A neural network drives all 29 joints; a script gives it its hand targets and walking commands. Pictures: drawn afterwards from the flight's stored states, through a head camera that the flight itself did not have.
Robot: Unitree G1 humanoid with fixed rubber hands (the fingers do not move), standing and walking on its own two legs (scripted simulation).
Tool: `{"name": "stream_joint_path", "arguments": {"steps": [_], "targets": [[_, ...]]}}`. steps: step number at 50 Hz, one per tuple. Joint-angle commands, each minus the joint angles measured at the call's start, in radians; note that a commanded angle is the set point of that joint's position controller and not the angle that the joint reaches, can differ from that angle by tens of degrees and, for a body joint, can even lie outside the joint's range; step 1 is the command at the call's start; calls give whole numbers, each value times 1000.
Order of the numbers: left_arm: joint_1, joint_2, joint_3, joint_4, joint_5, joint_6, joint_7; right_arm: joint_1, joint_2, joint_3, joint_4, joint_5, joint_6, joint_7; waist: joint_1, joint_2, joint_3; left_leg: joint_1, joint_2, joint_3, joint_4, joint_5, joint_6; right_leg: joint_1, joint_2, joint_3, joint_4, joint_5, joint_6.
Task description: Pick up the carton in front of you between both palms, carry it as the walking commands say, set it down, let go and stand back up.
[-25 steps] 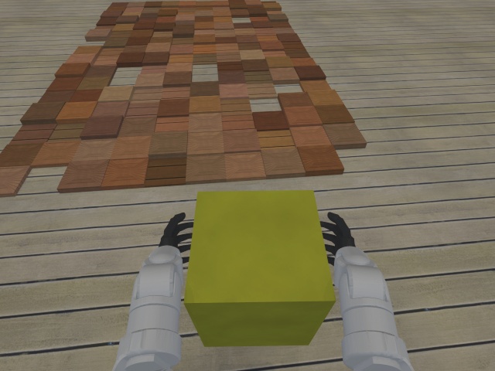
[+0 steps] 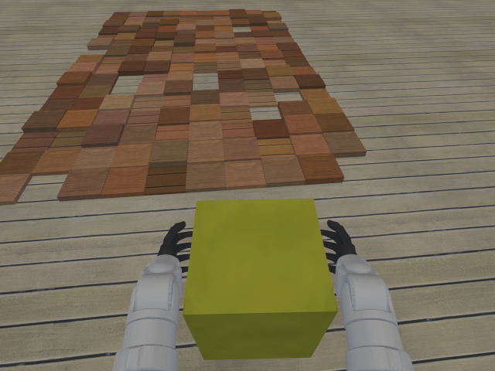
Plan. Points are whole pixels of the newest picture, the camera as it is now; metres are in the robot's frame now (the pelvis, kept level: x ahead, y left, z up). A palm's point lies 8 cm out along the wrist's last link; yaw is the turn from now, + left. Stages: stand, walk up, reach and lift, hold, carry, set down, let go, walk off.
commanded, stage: reach and lift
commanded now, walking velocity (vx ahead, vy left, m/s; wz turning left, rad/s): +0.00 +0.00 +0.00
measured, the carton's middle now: (256, 282) +0.29 +0.00 -0.04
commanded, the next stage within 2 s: hold in 0.10 s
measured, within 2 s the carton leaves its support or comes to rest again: neither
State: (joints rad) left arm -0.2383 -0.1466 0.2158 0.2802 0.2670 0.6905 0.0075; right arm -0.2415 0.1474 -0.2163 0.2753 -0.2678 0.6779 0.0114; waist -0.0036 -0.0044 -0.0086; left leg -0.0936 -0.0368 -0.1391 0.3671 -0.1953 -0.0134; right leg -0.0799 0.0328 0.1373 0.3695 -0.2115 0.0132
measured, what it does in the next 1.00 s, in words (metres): stands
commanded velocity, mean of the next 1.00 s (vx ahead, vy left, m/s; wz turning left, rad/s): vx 0.00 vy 0.00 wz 0.00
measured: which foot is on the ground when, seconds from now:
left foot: down 0.00-1.00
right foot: down 0.00-1.00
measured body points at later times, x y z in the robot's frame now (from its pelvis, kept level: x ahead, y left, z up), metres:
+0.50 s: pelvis -0.02 +0.00 +0.00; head -0.06 +0.00 +0.45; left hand +0.28 +0.15 +0.04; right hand +0.29 -0.15 +0.04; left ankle +0.01 +0.13 -0.75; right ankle +0.00 -0.13 -0.75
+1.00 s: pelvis +0.00 +0.00 +0.00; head -0.05 +0.00 +0.45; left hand +0.29 +0.15 +0.04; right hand +0.29 -0.15 +0.04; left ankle +0.01 +0.13 -0.75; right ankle +0.00 -0.13 -0.75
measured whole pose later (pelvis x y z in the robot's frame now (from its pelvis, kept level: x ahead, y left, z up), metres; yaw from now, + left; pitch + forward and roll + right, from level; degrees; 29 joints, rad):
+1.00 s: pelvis +0.00 +0.00 +0.00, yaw +0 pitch -7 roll +0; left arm -0.24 -0.15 0.21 0.21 0.27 0.77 0.00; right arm -0.25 0.15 -0.20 0.21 -0.27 0.76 0.01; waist 0.00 0.00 0.01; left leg -0.04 -0.03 -0.13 0.34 -0.18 -0.01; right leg -0.03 0.03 0.13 0.34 -0.20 0.01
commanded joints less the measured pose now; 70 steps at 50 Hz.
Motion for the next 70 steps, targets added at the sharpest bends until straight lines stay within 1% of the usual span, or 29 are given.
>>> {"name": "stream_joint_path", "arguments": {"steps": [1,5,8,10,12,15,17,20,24,33,41,46,57,67,68,69,70], "targets": [[-492,-937,-551,-65,-254,-32,-247,-450,948,536,-26,241,-15,229,4,2,-238,78,-70,70,-31,228,-7,51,68,-65,-38,255,12],[-517,-938,-553,-66,-255,-25,-249,-474,950,535,-23,242,-9,231,5,4,-228,73,-69,73,-33,189,-6,43,68,-66,-42,212,10],[-530,-957,-602,-123,-285,-10,-249,-488,968,585,-80,273,6,231,6,5,-272,100,-69,72,-35,215,-8,67,68,-64,-46,240,13],[-520,-943,-607,-142,-293,14,-243,-478,952,591,-101,278,30,225,6,4,-272,110,-67,69,-43,219,-10,77,68,-63,-54,245,12],[-502,-911,-573,-116,-273,36,-238,-465,918,560,-78,259,51,219,4,5,-211,92,-62,70,-54,175,-9,61,65,-66,-66,194,8],[-520,-881,-503,-38,-230,50,-240,-482,886,483,-3,212,63,221,-4,5,-97,43,-58,79,-71,36,-6,13,60,-75,-81,49,0],[-563,-903,-505,-30,-234,45,-248,-525,906,481,2,214,58,230,-6,5,-94,38,-58,84,-72,-13,-3,0,58,-79,-81,1,-1],[-615,-947,-538,-50,-258,35,-258,-572,943,515,-14,238,48,243,-3,6,-154,58,-57,82,-62,11,-1,11,58,-80,-70,28,-1],[-636,-956,-543,-53,-261,27,-257,-594,949,525,-14,244,39,246,2,9,-199,71,-54,80,-52,43,-4,27,60,-81,-60,54,-4],[-580,-932,-522,-40,-247,35,-248,-551,923,509,-6,233,45,239,2,7,-183,83,-57,78,-57,82,-8,28,64,-78,-64,89,0],[-527,-924,-553,-107,-267,41,-242,-491,925,537,-68,253,52,229,0,6,-218,115,-64,72,-54,199,-12,66,66,-70,-63,214,8],[-488,-907,-557,-131,-268,46,-238,-455,914,545,-96,257,59,222,2,1,-212,115,-66,70,-56,227,-12,78,66,-66,-65,251,10],[-485,-899,-564,-149,-269,44,-239,-449,915,549,-109,259,59,220,5,2,-203,109,-68,74,-56,208,-9,75,65,-64,-67,230,10],[-534,-911,-549,-107,-260,41,-244,-498,914,527,-65,243,53,226,2,6,-181,85,-62,78,-54,120,-8,43,64,-70,-66,128,1],[-556,-918,-567,-121,-275,42,-242,-518,928,566,-92,263,55,225,4,31,-179,-31,113,35,10,-89,12,-101,-108,-26,-1,-69,-14],[-569,-925,-584,-144,-293,47,-239,-542,939,587,-129,278,60,222,4,38,-174,-56,100,-4,-31,-392,25,-168,-81,-2,-21,-350,-25],[-596,-941,-621,-196,-314,55,-233,-553,955,621,-166,304,70,217,-5,61,-159,-91,112,-36,-52,-575,37,-220,-53,-31,30,-476,-24]]}}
